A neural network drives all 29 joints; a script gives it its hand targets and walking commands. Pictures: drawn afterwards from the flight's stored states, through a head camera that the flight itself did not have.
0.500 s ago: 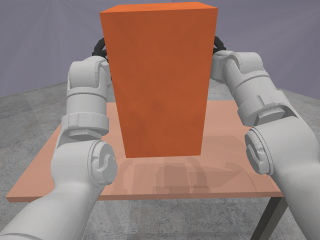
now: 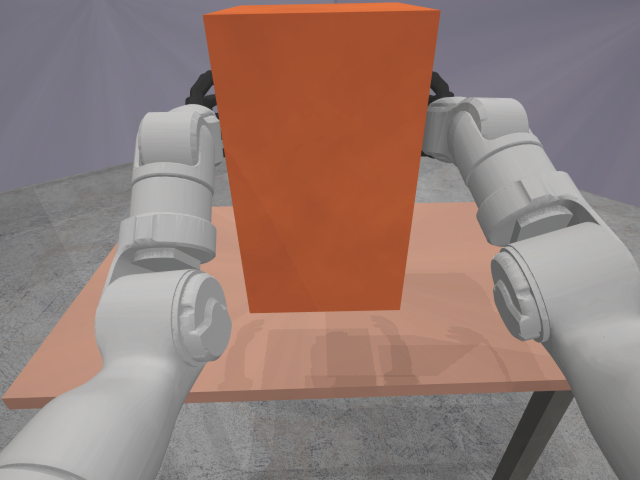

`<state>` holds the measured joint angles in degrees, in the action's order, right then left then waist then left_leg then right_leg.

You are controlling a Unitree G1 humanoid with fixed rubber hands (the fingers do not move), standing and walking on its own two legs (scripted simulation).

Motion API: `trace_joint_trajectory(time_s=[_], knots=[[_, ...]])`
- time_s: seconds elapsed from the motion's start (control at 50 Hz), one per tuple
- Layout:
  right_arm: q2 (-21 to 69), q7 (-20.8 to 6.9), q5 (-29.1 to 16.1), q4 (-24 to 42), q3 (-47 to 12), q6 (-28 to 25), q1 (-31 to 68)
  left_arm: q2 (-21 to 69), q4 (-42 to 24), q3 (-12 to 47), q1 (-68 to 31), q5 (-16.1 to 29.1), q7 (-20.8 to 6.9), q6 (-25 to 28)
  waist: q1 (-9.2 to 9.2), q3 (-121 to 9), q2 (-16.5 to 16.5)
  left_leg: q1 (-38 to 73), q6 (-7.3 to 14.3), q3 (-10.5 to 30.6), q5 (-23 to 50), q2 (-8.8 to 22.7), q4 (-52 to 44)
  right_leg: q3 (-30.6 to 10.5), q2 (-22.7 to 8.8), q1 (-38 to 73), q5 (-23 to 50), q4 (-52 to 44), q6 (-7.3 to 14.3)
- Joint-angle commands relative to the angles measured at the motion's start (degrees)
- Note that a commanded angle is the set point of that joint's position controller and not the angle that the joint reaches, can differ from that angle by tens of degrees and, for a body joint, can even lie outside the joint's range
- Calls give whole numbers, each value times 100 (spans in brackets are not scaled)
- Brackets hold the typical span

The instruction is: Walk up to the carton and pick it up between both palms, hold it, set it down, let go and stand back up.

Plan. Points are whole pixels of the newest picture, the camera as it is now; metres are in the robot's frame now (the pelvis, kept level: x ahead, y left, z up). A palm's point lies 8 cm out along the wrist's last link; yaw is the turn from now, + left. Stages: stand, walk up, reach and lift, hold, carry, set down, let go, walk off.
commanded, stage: hold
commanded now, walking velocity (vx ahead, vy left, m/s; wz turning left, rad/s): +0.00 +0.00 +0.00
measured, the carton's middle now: (321, 161) +0.35 +0.00 +0.32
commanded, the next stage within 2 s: none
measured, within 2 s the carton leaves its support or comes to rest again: neither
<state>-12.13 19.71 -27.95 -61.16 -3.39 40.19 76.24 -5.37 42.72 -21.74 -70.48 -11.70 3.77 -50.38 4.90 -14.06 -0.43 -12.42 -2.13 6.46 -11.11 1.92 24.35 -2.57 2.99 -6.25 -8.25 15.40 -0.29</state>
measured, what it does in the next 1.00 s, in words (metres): stands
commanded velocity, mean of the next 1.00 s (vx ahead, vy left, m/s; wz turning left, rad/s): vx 0.00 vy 0.00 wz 0.00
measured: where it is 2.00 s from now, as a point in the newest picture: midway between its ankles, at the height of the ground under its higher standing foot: outside the picture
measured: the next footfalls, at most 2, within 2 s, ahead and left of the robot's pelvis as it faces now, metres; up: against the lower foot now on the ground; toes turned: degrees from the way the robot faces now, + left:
none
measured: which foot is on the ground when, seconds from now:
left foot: down 0.00-1.00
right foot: down 0.00-1.00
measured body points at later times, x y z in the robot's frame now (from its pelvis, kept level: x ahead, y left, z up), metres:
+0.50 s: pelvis +0.00 +0.00 +0.00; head -0.10 +0.02 +0.44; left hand +0.40 +0.13 +0.34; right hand +0.38 -0.14 +0.34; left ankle +0.02 +0.14 -0.75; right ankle +0.00 -0.13 -0.75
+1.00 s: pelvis +0.00 +0.00 +0.00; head -0.10 +0.02 +0.44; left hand +0.40 +0.13 +0.34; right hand +0.38 -0.14 +0.34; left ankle +0.02 +0.14 -0.75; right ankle +0.00 -0.13 -0.75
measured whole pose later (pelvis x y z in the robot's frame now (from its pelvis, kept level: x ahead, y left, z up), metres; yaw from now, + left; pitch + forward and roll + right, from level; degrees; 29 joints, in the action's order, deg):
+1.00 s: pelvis +0.00 +0.00 +0.00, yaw +0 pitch -1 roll -2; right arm -12.3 19.7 -28.7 -59.6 -4.6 40.1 74.8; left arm -5.3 41.9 -21.0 -69.4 -10.7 4.4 -49.8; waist 4.9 -14.0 -0.8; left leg -12.5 -2.2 6.8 -11.4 2.0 24.6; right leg -2.6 3.2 -6.0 -8.3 15.0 -0.2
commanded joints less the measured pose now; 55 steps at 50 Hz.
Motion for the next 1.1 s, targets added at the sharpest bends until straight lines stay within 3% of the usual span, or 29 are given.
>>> trace_joint_trajectory(time_s=[0.0,0.14,0.42,0.5,0.78,1.08], knots=[[3749,-908,-1008,2115,-102,-236,5002,3580,-571,1276,-4475,923,-708,550,84,-1596,-361,683,-210,-328,932,-338,-207,120,260,334,644,-139,-162],[3847,-839,-1167,2593,-345,-282,5071,3613,-776,1380,-4299,1015,-699,575,54,-1944,-226,998,-220,-340,1477,-397,-8,135,275,432,1195,-96,-223],[3919,-781,-1208,2818,-484,-209,4922,3612,-1045,1514,-4217,1049,-698,491,17,-1836,-197,976,-196,-339,1439,-395,-38,114,283,433,1235,-111,-241],[3850,-810,-1147,2642,-360,-194,4937,3663,-929,1483,-4263,1006,-704,478,59,-1635,-324,860,-211,-335,1228,-372,-124,116,281,306,933,-154,-196],[3775,-861,-1121,2471,-300,-235,4969,3655,-874,1490,-4325,1024,-680,532,88,-1809,-393,848,-239,-303,1247,-331,-127,149,310,407,924,-110,-171],[3847,-806,-1173,2625,-400,-214,4948,3548,-848,1381,-4221,986,-711,517,15,-1796,-193,928,-195,-338,1386,-394,-45,103,286,458,1154,-133,-233]])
